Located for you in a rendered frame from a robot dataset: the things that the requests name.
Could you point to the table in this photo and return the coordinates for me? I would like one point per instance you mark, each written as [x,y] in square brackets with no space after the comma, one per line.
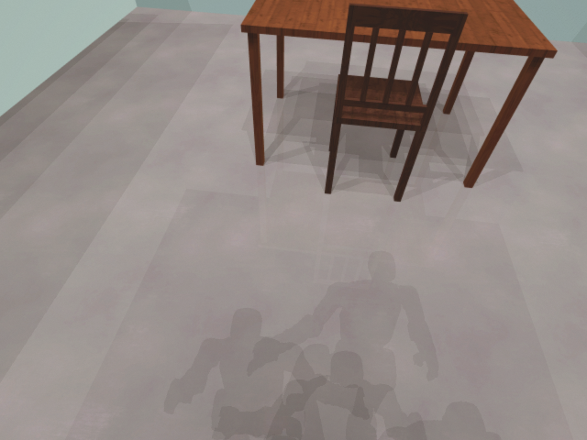
[492,26]

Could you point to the chair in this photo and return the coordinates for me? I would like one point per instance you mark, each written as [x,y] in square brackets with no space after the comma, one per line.
[389,103]

